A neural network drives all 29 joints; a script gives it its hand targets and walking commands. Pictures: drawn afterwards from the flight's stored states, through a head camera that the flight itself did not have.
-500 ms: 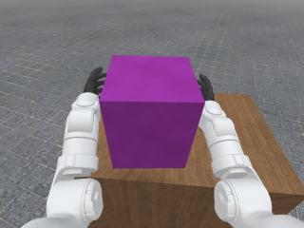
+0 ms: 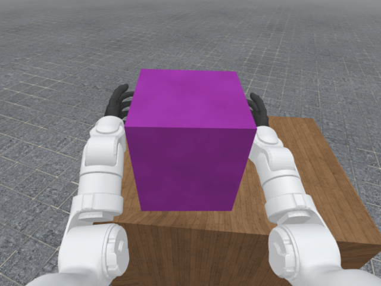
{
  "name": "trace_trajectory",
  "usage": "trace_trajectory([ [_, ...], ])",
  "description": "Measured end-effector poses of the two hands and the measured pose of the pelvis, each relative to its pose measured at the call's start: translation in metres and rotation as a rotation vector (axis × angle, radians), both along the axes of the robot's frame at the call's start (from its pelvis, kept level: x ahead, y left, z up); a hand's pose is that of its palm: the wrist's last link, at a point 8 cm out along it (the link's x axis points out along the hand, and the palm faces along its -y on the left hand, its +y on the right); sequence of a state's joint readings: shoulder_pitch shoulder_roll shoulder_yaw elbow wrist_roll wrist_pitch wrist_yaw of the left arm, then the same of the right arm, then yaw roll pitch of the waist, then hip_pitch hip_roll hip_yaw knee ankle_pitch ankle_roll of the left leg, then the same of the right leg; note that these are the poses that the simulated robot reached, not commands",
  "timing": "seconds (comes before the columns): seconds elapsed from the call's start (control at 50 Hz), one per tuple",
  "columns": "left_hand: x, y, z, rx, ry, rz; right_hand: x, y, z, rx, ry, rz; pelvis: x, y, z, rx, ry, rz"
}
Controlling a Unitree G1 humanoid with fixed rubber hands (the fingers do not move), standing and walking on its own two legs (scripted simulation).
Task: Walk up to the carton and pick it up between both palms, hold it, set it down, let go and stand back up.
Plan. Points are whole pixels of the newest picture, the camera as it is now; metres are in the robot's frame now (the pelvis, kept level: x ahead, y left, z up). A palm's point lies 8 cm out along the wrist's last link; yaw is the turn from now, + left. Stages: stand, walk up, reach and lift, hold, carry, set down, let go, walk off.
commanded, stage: hold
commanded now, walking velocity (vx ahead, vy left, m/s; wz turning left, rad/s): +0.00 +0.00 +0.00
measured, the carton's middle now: (187, 142) +0.38 +0.02 +0.14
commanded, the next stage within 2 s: none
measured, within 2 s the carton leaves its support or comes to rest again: neither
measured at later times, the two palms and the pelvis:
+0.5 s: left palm (115, 120) +0.37 +0.17 +0.21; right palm (257, 129) +0.37 -0.13 +0.18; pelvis +0.00 +0.00 +0.00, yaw +0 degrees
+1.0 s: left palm (115, 120) +0.37 +0.17 +0.21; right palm (257, 129) +0.38 -0.13 +0.18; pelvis +0.00 +0.00 +0.00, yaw +0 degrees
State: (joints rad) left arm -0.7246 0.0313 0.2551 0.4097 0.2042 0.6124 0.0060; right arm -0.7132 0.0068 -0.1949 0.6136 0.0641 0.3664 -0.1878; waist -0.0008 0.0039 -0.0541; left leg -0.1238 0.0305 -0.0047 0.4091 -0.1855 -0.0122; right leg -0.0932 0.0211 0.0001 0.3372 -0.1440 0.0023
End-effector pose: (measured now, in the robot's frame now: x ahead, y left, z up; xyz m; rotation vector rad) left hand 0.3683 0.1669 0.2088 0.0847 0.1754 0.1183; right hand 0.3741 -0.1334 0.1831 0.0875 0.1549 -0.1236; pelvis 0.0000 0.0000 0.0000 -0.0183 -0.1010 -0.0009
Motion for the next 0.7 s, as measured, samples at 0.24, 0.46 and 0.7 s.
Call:
trace_trajectory([
  [0.24,0.0005,-0.0002,-0.0001,0.0,0.001,0.0,0.0004,-0.0001,-0.0004,0.0,0.001,0.0,0.0002,-0.0001,0.0,0.0,0.0,0.0],
  [0.46,0.0006,-0.0002,0.0003,0.0,-0.001,0.0,0.0006,-0.0002,-0.0003,0.0,-0.001,-0.001,0.0003,-0.0001,0.0,0.0,0.001,0.0],
  [0.7,0.0007,-0.0003,0.0,0.0,0.0,0.0,0.0008,-0.0002,-0.0004,0.0,-0.001,-0.001,0.0004,-0.0001,0.0,0.0,0.001,0.0],
])
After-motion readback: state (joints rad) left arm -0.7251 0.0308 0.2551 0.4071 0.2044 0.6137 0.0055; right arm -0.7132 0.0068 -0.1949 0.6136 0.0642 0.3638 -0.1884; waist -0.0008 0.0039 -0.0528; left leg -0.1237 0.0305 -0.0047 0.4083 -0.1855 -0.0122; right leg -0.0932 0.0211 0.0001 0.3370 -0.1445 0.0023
